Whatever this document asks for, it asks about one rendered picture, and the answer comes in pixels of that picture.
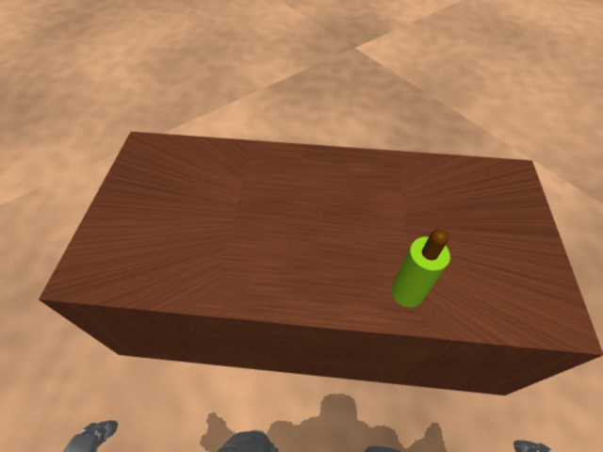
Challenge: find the bottle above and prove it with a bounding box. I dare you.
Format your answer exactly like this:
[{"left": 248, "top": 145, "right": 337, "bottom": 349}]
[{"left": 391, "top": 229, "right": 450, "bottom": 308}]

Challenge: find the left robot hand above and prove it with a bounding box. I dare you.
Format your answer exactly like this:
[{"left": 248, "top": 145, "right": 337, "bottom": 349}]
[{"left": 63, "top": 420, "right": 118, "bottom": 452}]

